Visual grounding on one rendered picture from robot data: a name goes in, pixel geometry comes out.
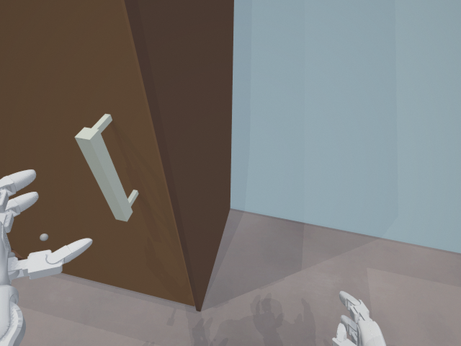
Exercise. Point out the robot left hand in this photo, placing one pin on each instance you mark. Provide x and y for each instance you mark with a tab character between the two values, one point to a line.
38	264

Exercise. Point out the handle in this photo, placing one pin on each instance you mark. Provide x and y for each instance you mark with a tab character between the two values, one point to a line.
97	156

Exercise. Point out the left robot forearm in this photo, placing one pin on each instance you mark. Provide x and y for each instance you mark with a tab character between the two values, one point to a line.
12	323

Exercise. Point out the robot right hand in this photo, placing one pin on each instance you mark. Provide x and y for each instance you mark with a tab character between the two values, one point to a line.
365	333

